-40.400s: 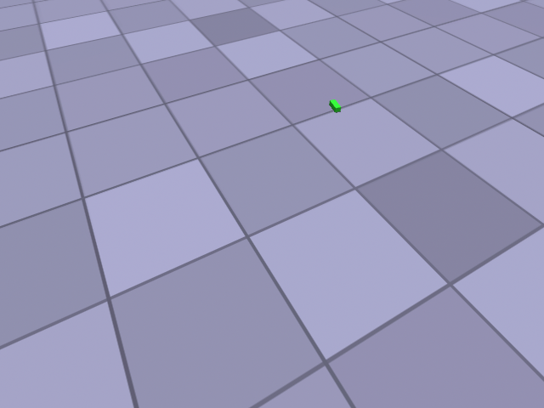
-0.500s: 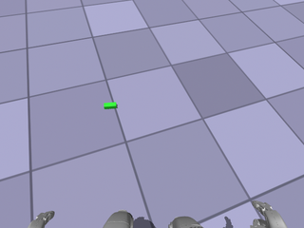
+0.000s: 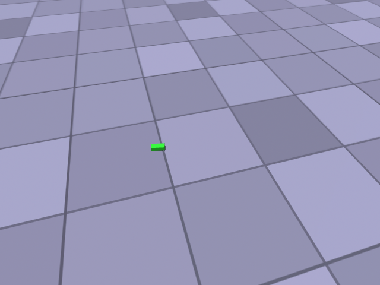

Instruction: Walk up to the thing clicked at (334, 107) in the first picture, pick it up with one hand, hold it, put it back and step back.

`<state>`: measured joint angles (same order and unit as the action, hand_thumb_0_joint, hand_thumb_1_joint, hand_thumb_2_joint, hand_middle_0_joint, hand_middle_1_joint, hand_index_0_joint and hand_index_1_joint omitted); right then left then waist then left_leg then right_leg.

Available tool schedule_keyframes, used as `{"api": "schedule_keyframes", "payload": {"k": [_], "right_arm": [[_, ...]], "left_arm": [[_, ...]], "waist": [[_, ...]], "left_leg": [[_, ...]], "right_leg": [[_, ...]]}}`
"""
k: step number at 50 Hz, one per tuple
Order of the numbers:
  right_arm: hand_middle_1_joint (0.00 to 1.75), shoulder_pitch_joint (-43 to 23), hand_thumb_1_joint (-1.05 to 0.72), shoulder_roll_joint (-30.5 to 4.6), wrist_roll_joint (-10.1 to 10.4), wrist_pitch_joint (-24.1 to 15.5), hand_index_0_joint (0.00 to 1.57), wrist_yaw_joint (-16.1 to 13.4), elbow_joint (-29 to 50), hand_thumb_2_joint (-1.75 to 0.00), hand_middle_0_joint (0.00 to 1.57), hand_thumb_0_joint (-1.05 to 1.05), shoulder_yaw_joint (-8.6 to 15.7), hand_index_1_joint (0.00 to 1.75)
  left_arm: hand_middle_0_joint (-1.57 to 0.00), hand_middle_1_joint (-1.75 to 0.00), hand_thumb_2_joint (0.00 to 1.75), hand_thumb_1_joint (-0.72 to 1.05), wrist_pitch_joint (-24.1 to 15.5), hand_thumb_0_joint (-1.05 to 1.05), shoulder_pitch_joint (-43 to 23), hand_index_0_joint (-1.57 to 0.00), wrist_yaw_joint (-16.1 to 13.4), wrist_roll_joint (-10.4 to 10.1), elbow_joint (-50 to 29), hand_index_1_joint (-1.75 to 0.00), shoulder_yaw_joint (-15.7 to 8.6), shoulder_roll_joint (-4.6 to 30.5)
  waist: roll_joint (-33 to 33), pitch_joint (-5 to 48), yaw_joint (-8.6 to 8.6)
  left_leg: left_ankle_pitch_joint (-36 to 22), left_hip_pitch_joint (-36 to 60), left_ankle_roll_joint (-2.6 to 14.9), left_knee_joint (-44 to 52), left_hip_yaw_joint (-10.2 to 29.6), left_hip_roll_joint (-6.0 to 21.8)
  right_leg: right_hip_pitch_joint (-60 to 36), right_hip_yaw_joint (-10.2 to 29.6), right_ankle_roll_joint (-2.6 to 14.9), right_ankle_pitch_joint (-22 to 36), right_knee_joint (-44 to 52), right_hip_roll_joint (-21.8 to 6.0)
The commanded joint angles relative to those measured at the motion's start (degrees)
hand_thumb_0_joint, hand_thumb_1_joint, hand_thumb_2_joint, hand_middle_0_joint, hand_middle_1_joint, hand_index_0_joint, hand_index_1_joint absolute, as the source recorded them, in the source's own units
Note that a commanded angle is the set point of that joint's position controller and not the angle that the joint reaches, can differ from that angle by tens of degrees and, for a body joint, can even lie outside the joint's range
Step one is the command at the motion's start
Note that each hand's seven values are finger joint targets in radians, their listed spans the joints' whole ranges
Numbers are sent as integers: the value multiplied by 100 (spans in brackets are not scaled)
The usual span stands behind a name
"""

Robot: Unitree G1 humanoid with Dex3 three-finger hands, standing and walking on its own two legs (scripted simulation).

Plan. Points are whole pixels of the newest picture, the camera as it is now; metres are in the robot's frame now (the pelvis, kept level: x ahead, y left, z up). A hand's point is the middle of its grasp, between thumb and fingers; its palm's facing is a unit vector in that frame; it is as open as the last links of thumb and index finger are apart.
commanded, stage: step back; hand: left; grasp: from above
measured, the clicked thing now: (158, 147) +1.10 +0.25 -0.75
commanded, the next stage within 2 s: stand in 0.76 s
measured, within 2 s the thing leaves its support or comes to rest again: neither
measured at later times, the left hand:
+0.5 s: hand out of the picture +0.11 +0.24 -0.14, palm faces +0.04 -0.92 -0.39, open 7.4 cm
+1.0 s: hand (95, 280) +0.17 +0.24 -0.14, palm faces -0.02 -0.94 -0.33, open 7.4 cm
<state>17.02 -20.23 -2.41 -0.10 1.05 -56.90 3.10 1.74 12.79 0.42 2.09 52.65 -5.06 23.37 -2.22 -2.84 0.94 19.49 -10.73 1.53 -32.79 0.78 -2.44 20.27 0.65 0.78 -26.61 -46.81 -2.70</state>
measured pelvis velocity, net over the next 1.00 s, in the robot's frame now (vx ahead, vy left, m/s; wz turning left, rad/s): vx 0.07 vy -0.01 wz -0.01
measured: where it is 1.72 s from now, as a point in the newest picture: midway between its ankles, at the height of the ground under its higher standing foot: outside the picture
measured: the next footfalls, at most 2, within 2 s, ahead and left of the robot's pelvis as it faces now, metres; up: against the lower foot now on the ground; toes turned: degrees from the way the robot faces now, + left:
right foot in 0.22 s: +0.10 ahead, -0.15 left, +0.00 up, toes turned -1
left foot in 0.54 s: +0.12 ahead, +0.12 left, +0.00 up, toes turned +1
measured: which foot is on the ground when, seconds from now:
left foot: down 0.00-0.24, up 0.26-0.52, down 0.54-1.00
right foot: up 0.00-0.20, down 0.22-1.00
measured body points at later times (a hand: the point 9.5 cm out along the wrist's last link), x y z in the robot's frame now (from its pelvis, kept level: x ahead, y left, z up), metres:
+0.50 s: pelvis +0.05 -0.03 +0.00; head +0.07 -0.04 +0.45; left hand +0.11 +0.28 -0.11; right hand +0.13 -0.34 -0.13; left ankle +0.07 +0.11 -0.71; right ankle +0.06 -0.14 -0.73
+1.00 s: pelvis +0.07 -0.01 +0.02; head +0.08 -0.01 +0.47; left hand +0.17 +0.29 -0.11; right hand +0.19 -0.30 -0.11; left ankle +0.08 +0.12 -0.73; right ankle +0.06 -0.14 -0.73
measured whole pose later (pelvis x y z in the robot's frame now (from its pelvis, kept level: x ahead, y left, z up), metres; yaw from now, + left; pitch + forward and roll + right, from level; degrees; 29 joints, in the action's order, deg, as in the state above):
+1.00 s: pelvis +0.07 -0.01 +0.02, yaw +0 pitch -3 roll +0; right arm 2.5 -19.3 -0.2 -1.0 0.8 -62.8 0.5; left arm -1.1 4.3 0.3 0.1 63.1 0.3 19.8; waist -0.3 -4.0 0.7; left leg 12.1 -9.0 -0.7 -23.7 -0.6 1.1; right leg 7.0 -0.5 -1.5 -13.4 -23.1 -1.7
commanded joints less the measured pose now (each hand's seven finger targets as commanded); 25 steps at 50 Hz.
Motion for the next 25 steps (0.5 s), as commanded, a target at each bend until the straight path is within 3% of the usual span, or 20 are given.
{"api": "schedule_keyframes", "payload": {"k": [1,2,6,8,9,10,11,12,13,14,15,17,18,23,25], "right_arm": [[30,-767,-90,-1681,-39,-309,20,-133,618,-90,20,0,371,30],[30,-694,-90,-1561,-27,-335,20,-130,659,-90,20,0,349,30],[30,-410,-90,-1664,-22,-283,20,-86,605,-90,20,0,420,30],[30,-619,-90,-1656,9,-222,20,-83,688,-90,20,0,406,30],[30,-792,-90,-1591,42,-176,20,-81,729,-90,20,0,373,30],[30,-840,-90,-1373,67,-121,20,-90,746,-90,20,0,294,30],[30,-617,-90,-1033,100,-92,20,-112,709,-90,20,0,175,30],[30,-451,-90,-660,143,-100,20,-120,792,-90,20,0,52,30],[30,-443,-90,-832,124,-64,20,-173,820,-90,20,0,98,30],[30,-447,-90,-1307,104,-47,20,-216,682,-90,20,0,249,30],[30,-381,-90,-1424,116,-64,20,-210,599,-90,20,0,296,30],[30,-266,-90,-1236,156,-106,20,-173,447,-90,20,0,225,30],[30,-209,-90,-1167,143,-99,20,-163,371,-90,20,0,214,30],[30,-244,-90,-1042,119,-80,20,-144,276,-90,20,0,194,30],[30,-247,-90,-949,111,-129,20,-167,179,-90,20,0,182,30]], "left_arm": [[-20,-30,90,90,-240,0,-397,-20,73,-94,-463,-30,-251,1122],[-20,-30,90,90,-266,0,-298,-20,91,-78,-396,-30,-237,1094],[-20,-30,90,90,-314,0,-454,-20,152,-51,-357,-30,-215,976],[-20,-30,90,90,-362,0,-265,-20,124,-53,-253,-30,-217,925],[-20,-30,90,90,-384,0,30,-20,89,-54,-84,-30,-218,877],[-20,-30,90,90,-418,0,284,-20,39,-52,79,-30,-241,878],[-20,-30,90,90,-465,0,509,-20,-26,-33,148,-30,-277,955],[-20,-30,90,90,-534,0,652,-20,-88,47,141,-30,-368,1321],[-20,-30,90,90,-553,0,398,-20,-98,31,-18,-30,-409,1697],[-20,-30,90,90,-527,0,-38,-20,-86,38,-153,-30,-397,1830],[-20,-30,90,90,-529,0,-144,-20,-79,8,-192,-30,-368,1631],[-20,-30,90,90,-592,0,-357,-20,-99,-40,-225,-30,-279,1320],[-20,-30,90,90,-606,0,-374,-20,-112,-68,-159,-30,-260,1274],[-20,-30,90,90,-550,0,-681,-20,-131,-64,-197,-30,-189,1277],[-20,-30,90,90,-473,0,-665,-20,-143,-136,-175,-30,-119,1192]], "waist": [[858,-764,18],[927,-691,-12],[1256,-369,-268],[1342,-188,-122],[1255,-79,61],[973,-15,205],[409,198,293],[-766,312,277],[-812,236,240],[-495,-171,167],[-328,-397,69],[-159,-207,-27],[-227,-80,-33],[-671,223,-77],[-599,418,-180]], "left_leg": [[1949,-348,918,2161,2202,1633],[1394,-172,791,2013,1812,1420],[1250,-344,849,1791,1426,1379],[1080,-642,795,1453,1131,1339],[1099,-1019,674,1153,909,1240],[864,-1324,496,586,711,1029],[482,-1494,334,-290,474,797],[788,-2012,103,-1608,189,149],[1428,-2207,-60,-2110,428,-7],[1557,-1770,-87,-2386,656,200],[1405,-1790,-73,-2455,719,313],[908,-1612,-52,-2176,802,385],[732,-1474,-75,-2048,739,362],[386,-505,-188,-611,5,406],[-644,-41,-153,515,-175,239]], "right_leg": [[1122,451,52,238,-483,-89],[1126,239,64,415,-340,-57],[358,-99,-35,228,494,77],[-323,-244,6,509,1059,164],[-996,-370,27,1014,1489,242],[-1559,-425,1,1170,1819,425],[-2089,11,-14,1194,2259,221],[-2233,1704,248,746,2849,-783],[-1629,3110,790,-275,3333,-1802],[-599,3440,1330,-921,3409,-2112],[-500,3128,1379,-675,3336,-1949],[-693,1962,1045,720,2996,-1467],[-702,1592,918,1109,2854,-1274],[-386,835,891,2636,2300,-1230],[-529,512,658,3510,1617,-966]]}}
